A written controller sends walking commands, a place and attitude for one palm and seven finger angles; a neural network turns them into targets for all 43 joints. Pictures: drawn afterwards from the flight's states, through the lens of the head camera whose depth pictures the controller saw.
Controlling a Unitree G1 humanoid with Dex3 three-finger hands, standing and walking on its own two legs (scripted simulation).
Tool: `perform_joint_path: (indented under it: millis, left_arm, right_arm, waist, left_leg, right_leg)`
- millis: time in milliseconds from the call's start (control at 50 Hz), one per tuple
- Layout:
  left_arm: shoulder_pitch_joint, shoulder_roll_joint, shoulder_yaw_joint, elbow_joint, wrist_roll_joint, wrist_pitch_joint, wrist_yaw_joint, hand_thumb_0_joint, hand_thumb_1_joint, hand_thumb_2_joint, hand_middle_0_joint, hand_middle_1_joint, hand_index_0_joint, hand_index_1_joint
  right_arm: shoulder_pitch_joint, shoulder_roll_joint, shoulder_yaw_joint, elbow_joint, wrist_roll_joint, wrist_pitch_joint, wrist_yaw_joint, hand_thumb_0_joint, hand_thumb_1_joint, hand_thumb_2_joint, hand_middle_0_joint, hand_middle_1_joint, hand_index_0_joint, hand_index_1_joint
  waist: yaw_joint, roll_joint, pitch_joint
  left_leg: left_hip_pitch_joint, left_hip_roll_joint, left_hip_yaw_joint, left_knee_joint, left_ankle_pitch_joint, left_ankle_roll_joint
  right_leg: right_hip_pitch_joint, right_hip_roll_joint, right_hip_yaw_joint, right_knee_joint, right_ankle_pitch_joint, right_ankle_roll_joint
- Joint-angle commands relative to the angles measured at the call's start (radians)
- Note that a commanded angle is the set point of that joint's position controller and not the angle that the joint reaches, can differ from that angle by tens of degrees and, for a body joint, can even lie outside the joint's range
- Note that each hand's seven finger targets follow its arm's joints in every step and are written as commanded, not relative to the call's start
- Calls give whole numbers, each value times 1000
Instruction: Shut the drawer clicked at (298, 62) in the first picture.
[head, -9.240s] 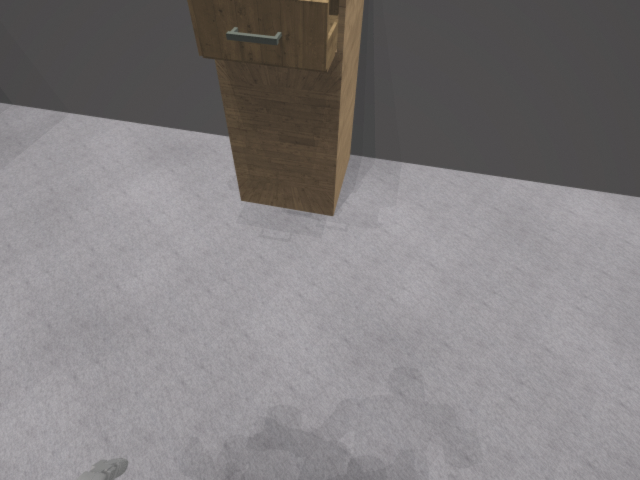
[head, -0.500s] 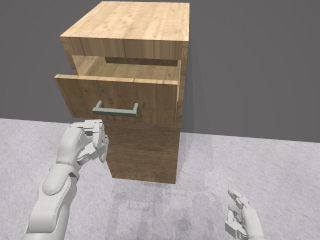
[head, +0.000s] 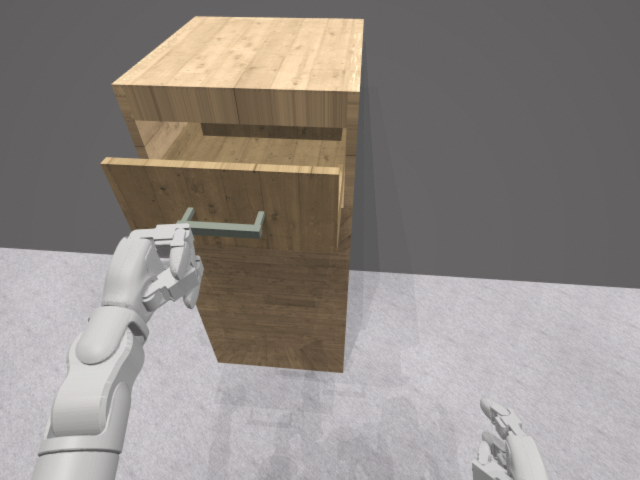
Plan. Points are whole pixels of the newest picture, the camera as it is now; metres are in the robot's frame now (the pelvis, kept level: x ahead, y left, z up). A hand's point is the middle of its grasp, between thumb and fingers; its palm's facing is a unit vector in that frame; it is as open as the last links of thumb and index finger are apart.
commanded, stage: bring the fist close to the handle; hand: left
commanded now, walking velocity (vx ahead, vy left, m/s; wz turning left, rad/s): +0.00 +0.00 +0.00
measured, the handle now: (221, 222) +0.50 +0.22 +0.05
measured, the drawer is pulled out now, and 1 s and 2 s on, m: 0.14 0.14 0.13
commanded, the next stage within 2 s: push the drawer shut in 1.50 s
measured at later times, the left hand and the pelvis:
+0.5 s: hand (217, 271) +0.33 +0.16 +0.11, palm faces -0.02 -1.00 -0.02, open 3.3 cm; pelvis +0.01 +0.00 +0.00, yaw +0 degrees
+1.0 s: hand (239, 268) +0.39 +0.16 +0.06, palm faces -0.03 -1.00 -0.02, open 3.3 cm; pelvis +0.01 +0.01 -0.02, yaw -1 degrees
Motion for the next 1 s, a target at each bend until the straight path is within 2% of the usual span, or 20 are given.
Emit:
perform_joint_path:
  millis: [0,20,40,100,140,180,240,320,340,400,440,520,540,580,640,760,840,900,940,980]
  left_arm:
    - [-301,123,43,-193,-27,-73,-29,0,900,900,-1400,-1600,-1400,-1600]
    - [-314,123,41,-198,-27,-71,-31,0,900,900,-1400,-1600,-1400,-1600]
    - [-292,144,64,-176,-27,-69,-27,0,900,900,-1400,-1600,-1400,-1600]
    - [-305,150,80,-167,-30,-66,-23,0,900,900,-1400,-1600,-1400,-1600]
    - [-308,145,81,-129,-30,-75,-20,0,900,900,-1400,-1600,-1400,-1600]
    - [-331,120,57,-105,-25,-89,-20,0,900,900,-1400,-1600,-1400,-1600]
    - [-370,166,85,-68,-12,-125,-15,0,900,900,-1400,-1600,-1400,-1600]
    - [-430,117,36,-39,-5,-181,-22,0,900,900,-1400,-1600,-1400,-1600]
    - [-415,134,50,-15,-4,-194,-19,0,900,900,-1400,-1600,-1400,-1600]
    - [-431,111,34,14,-2,-221,-21,0,900,900,-1400,-1600,-1400,-1600]
    - [-393,133,58,77,1,-232,-14,0,900,900,-1400,-1600,-1400,-1600]
    - [-489,123,38,118,11,-257,-8,0,900,900,-1400,-1600,-1400,-1600]
    - [-520,118,26,124,15,-271,-4,0,900,900,-1400,-1600,-1400,-1600]
    - [-536,129,39,140,15,-292,1,0,900,900,-1400,-1600,-1400,-1600]
    - [-514,137,55,191,19,-328,5,0,900,900,-1400,-1600,-1400,-1600]
    - [-554,115,34,277,27,-370,7,0,900,900,-1400,-1600,-1400,-1600]
    - [-577,158,75,318,31,-408,12,0,900,900,-1400,-1600,-1400,-1600]
    - [-626,109,30,342,31,-435,9,0,900,900,-1400,-1600,-1400,-1600]
    - [-657,153,63,407,37,-447,16,0,900,900,-1400,-1600,-1400,-1600]
    - [-691,161,73,444,36,-462,11,0,900,900,-1400,-1600,-1400,-1600]
  right_arm:
    - [-154,-96,-33,-165,9,-80,-14,0,-900,-900,200,300,200,300]
    - [-154,-96,-32,-164,8,-81,-14,0,-900,-900,200,300,200,300]
    - [-147,-100,-35,-159,6,-83,-14,0,-900,-900,200,300,200,300]
    - [-154,-99,-32,-159,6,-81,-13,0,-900,-900,200,300,200,300]
    - [-141,-101,-35,-149,3,-77,-12,0,-900,-900,200,300,200,300]
    - [-139,-99,-35,-152,4,-74,-9,0,-900,-900,200,300,200,300]
    - [-122,-106,-38,-139,-2,-69,-9,0,-900,-900,200,300,200,300]
    - [-111,-99,-43,-141,-3,-69,-6,0,-900,-900,200,300,200,300]
    - [-99,-105,-45,-135,-6,-68,-5,0,-900,-900,200,300,200,300]
    - [-94,-103,-49,-135,-6,-64,-1,0,-900,-900,200,300,200,300]
    - [-79,-110,-52,-128,-9,-55,3,0,-900,-900,200,300,200,300]
    - [-69,-111,-56,-122,-6,-34,2,0,-900,-900,200,300,200,300]
    - [-58,-112,-58,-120,-8,-33,3,0,-900,-900,200,300,200,300]
    - [-47,-114,-63,-117,-10,-30,5,0,-900,-900,200,300,200,300]
    - [-25,-118,-70,-112,-16,-21,11,0,-900,-900,200,300,200,300]
    - [5,-121,-77,-108,-17,8,22,0,-900,-900,200,300,200,300]
    - [31,-126,-84,-100,-21,28,26,0,-900,-900,200,300,200,300]
    - [42,-122,-86,-95,-21,37,30,0,-900,-900,200,300,200,300]
    - [58,-131,-87,-80,-25,48,27,0,-900,-900,200,300,200,300]
    - [61,-131,-89,-78,-24,57,27,0,-900,-900,200,300,200,300]
  waist:
    - [0,-33,-144]
    - [-1,-17,-150]
    - [3,-67,-140]
    - [6,-38,-154]
    - [-2,-81,-143]
    - [-7,-62,-136]
    - [-13,-50,-148]
    - [-23,-4,-191]
    - [-23,-44,-196]
    - [-23,-15,-218]
    - [-19,-63,-209]
    - [-38,-8,-211]
    - [-51,-50,-215]
    - [-45,-14,-252]
    - [-42,-51,-286]
    - [-54,-37,-291]
    - [-56,-46,-313]
    - [-72,-24,-320]
    - [-83,-76,-301]
    - [-81,-47,-315]
  left_leg:
    - [196,-62,12,-44,31,56]
    - [198,-64,12,-44,35,56]
    - [185,-61,10,-45,35,57]
    - [188,-62,12,-45,39,56]
    - [174,-61,16,-34,43,58]
    - [168,-63,14,-33,40,55]
    - [162,-59,13,-19,47,55]
    - [180,-60,7,0,61,51]
    - [167,-57,7,5,67,54]
    - [160,-59,8,16,82,50]
    - [132,-57,8,23,82,53]
    - [121,-56,9,40,68,49]
    - [117,-54,3,48,66,53]
    - [123,-54,2,60,78,50]
    - [107,-52,3,80,105,52]
    - [62,-51,4,111,101,51]
    - [37,-48,6,140,113,51]
    - [32,-47,2,159,100,49]
    - [-12,-45,0,173,67,54]
    - [-25,-47,1,182,55,52]
  right_leg:
    - [-151,19,23,-138,180,15]
    - [-150,16,25,-137,187,15]
    - [-149,21,23,-142,180,17]
    - [-145,16,26,-134,183,15]
    - [-154,18,29,-136,189,20]
    - [-165,15,26,-123,192,18]
    - [-174,18,31,-111,195,16]
    - [-191,18,25,-78,213,11]
    - [-186,20,24,-78,218,12]
    - [-189,16,23,-53,247,11]
    - [-192,20,23,-49,250,13]
    - [-226,18,27,-29,234,11]
    - [-239,23,24,-26,224,13]
    - [-240,21,25,-8,240,10]
    - [-237,26,25,14,269,11]
    - [-278,26,26,51,279,12]
    - [-290,31,29,75,289,11]
    - [-334,32,29,93,278,11]
    - [-359,35,32,99,244,16]
    - [-368,31,38,109,237,14]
